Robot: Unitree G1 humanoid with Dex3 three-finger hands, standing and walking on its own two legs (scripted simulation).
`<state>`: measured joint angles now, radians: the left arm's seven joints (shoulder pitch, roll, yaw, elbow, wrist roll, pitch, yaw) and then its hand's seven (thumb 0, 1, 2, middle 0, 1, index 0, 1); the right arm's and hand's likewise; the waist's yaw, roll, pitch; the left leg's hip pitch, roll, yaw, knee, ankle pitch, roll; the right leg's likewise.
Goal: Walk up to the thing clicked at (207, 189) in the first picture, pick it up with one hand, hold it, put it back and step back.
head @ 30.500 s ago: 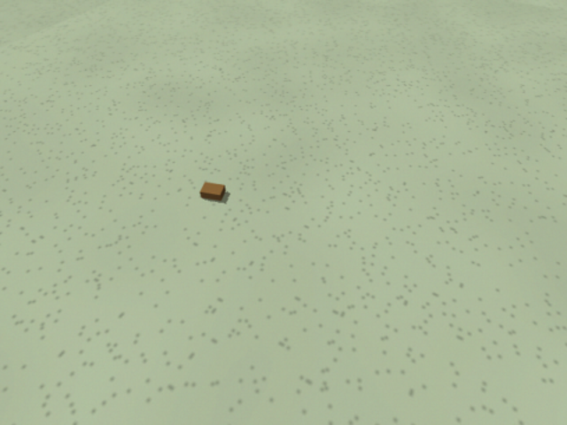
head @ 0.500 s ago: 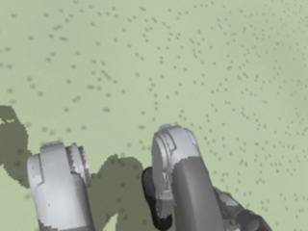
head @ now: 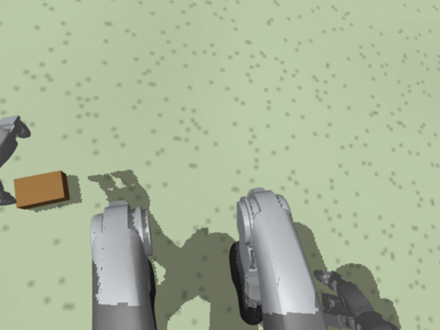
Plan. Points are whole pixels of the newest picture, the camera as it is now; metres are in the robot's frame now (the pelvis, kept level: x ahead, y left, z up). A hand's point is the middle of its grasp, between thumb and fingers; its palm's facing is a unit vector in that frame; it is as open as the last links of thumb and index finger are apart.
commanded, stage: withdraw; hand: left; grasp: from above
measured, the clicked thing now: (42, 189) +0.40 +0.37 -0.34
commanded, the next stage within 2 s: home in 0.22 s
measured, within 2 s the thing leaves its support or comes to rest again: neither
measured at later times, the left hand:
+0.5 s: hand (2, 157) +0.42 +0.37 -0.15, palm faces -0.31 -0.08 -0.95, open 12.6 cm
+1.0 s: hand out of the picture +0.27 +0.28 +0.07, palm faces -0.17 -0.76 -0.63, open 7.5 cm
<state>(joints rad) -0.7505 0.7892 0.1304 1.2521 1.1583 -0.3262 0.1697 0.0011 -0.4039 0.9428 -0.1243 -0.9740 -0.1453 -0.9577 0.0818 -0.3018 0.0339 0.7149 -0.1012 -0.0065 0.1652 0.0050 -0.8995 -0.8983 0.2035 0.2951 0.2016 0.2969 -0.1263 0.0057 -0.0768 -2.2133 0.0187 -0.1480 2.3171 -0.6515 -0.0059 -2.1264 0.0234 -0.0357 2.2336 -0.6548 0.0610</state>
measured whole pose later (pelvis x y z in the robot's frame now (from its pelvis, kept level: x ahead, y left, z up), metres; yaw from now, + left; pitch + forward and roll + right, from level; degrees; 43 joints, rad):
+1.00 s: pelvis +0.01 +0.00 +0.16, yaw +4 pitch +28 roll -6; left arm 0.00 0.46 0.11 0.27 0.37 0.08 -0.01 0.01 0.86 0.90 -0.21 -0.31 -0.21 -0.31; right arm 0.07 -0.27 -0.03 0.58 0.03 -0.03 0.01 0.01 -0.91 -0.90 0.20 0.29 0.20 0.30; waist -0.03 0.02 -0.17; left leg -1.68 0.03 -0.10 1.81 -0.62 -0.01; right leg -1.61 -0.01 -0.03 1.74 -0.62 0.05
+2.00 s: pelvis +0.09 +0.00 +0.35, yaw +8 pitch +10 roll -3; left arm 0.50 0.21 0.04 -0.13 -0.05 0.46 0.01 0.01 0.91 0.90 -0.20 -0.30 -0.20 -0.30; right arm 0.27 -0.22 0.03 0.53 0.00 -0.24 -0.18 0.02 -0.90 -0.90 0.20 0.29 0.20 0.30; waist -0.03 0.05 -0.15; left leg -0.71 0.04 -0.07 1.02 -0.48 -0.03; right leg -0.65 -0.01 -0.05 0.96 -0.48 0.02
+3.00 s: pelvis +0.09 +0.00 +0.35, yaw +8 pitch +10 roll -3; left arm 0.51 0.22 0.03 -0.14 -0.05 0.45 0.01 0.01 0.91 0.90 -0.20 -0.29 -0.20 -0.30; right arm 0.28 -0.22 0.03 0.54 0.00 -0.24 -0.19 0.02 -0.90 -0.90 0.21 0.30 0.20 0.30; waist -0.04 0.05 -0.15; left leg -0.71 0.04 -0.06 1.03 -0.49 -0.02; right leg -0.64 -0.01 -0.04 0.96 -0.49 0.03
